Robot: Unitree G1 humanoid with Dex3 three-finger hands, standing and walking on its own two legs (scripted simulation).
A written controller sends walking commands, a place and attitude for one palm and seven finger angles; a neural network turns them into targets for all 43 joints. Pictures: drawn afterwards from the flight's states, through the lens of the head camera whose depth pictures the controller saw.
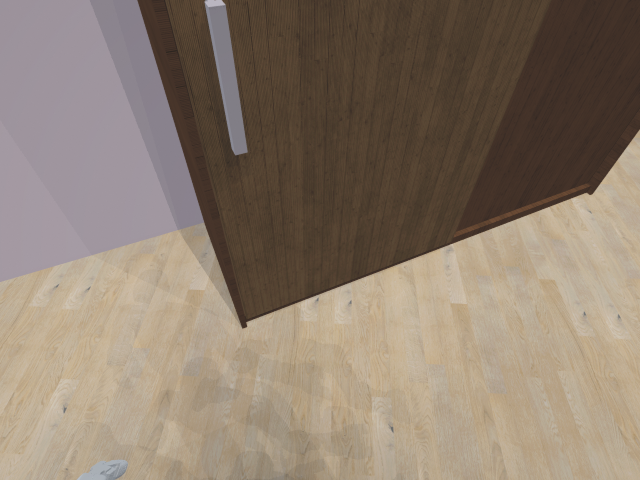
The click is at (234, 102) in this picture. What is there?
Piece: wardrobe's sliding door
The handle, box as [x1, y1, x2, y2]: [205, 0, 247, 154]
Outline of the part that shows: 205,0 205,7 231,147 234,153 238,154 247,151 225,5 221,0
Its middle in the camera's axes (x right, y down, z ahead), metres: -0.17 -0.28 +0.70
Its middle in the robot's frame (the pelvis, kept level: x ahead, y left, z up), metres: +0.73 +0.22 +0.13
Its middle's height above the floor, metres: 0.90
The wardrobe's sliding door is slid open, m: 0.00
